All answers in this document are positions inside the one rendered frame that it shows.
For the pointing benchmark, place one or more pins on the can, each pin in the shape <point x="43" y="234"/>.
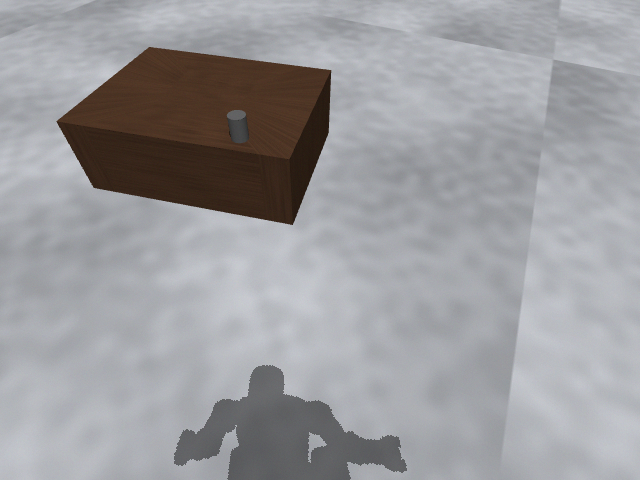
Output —
<point x="238" y="127"/>

